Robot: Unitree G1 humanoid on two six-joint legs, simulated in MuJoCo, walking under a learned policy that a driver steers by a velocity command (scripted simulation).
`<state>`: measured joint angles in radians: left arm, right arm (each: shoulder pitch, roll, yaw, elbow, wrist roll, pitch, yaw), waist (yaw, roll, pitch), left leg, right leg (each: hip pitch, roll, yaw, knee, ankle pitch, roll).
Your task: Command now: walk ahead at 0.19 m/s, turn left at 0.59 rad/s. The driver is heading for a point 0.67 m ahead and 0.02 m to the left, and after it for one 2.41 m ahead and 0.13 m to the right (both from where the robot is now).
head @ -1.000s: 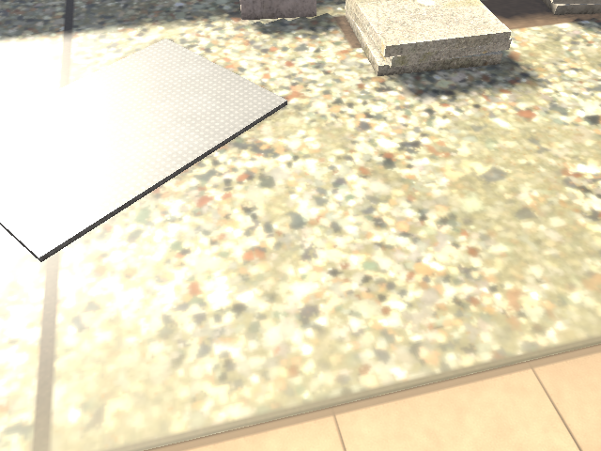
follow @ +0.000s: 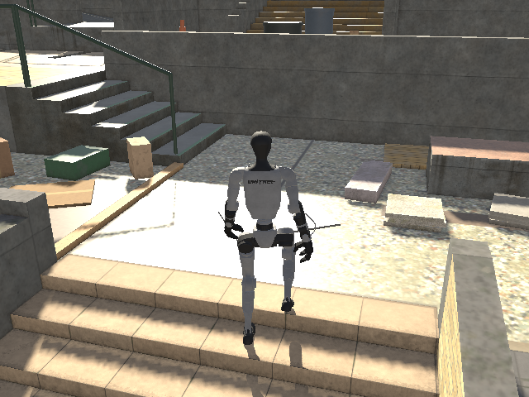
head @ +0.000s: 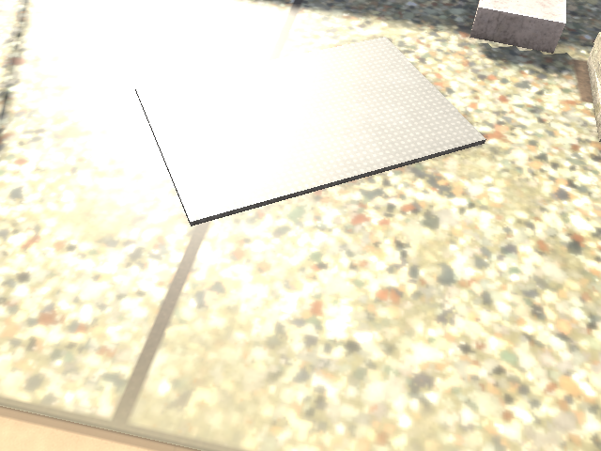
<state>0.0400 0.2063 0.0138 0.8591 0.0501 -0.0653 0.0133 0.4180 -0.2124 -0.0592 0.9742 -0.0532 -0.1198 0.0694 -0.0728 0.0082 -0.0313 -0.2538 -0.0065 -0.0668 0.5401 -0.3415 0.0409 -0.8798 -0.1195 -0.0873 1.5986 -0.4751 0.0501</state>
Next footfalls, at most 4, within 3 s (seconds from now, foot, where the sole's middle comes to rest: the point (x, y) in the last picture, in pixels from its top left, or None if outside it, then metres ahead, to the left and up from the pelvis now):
0.28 right None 0.19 -0.15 -0.66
0.90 left None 0.47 0.17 -0.66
1.36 right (252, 309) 0.81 0.06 -0.66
1.86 left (163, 328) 0.76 0.26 -0.66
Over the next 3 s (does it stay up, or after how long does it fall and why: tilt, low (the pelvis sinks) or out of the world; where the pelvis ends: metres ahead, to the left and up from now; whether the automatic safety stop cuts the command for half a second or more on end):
stays up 0.68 0.12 0.11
